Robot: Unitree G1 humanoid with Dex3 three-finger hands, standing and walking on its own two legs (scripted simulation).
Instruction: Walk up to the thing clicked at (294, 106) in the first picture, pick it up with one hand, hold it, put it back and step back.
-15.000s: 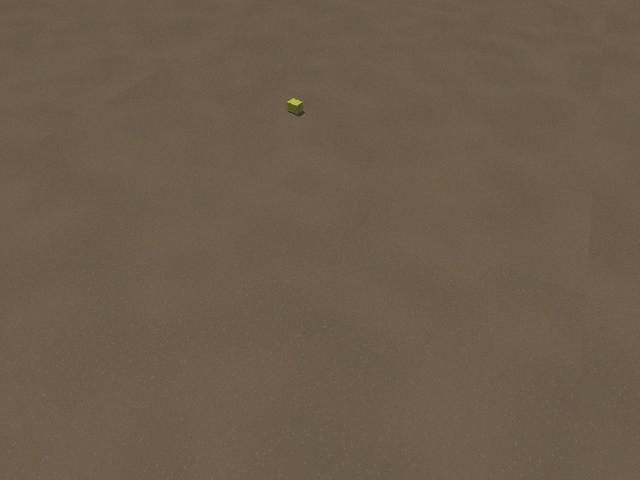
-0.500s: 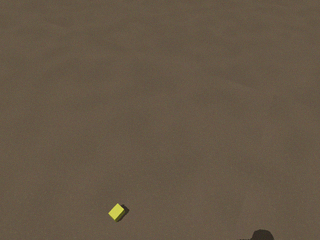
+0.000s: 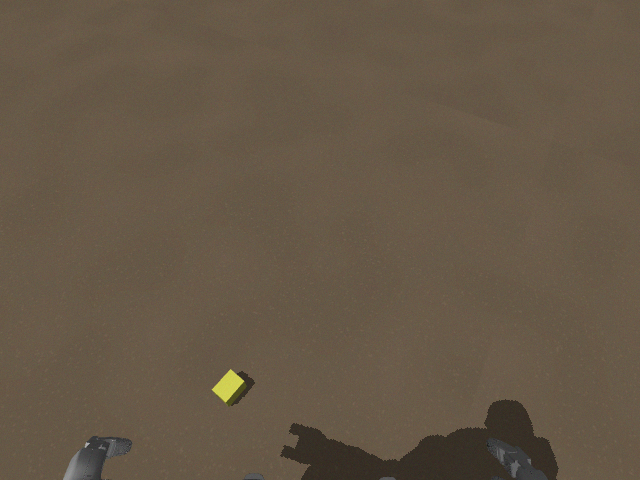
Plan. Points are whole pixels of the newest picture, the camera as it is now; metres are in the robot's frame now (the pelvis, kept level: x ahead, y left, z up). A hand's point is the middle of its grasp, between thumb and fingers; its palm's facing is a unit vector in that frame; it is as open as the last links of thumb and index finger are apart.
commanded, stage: rise first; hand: left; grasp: from above
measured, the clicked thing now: (229, 387) +0.43 +0.25 -0.71
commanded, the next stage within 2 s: none
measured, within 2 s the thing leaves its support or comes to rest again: neither
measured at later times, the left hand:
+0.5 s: hand out of the picture +0.13 +0.27 -0.21, palm faces -0.12 -0.78 -0.61, open 14.0 cm
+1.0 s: hand (163, 452) +0.22 +0.30 -0.38, palm faces -0.24 -0.36 -0.90, open 13.9 cm
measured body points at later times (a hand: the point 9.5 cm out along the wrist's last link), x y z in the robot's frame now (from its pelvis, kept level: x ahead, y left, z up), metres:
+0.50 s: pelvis +0.00 +0.00 -0.06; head +0.11 +0.01 +0.38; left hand +0.14 +0.31 -0.17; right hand +0.18 -0.24 -0.16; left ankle +0.02 +0.14 -0.71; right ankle +0.00 -0.14 -0.71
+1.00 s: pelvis -0.06 +0.00 -0.22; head +0.11 +0.02 +0.20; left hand +0.23 +0.31 -0.33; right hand +0.12 -0.26 -0.34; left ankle +0.01 +0.14 -0.71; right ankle +0.00 -0.14 -0.70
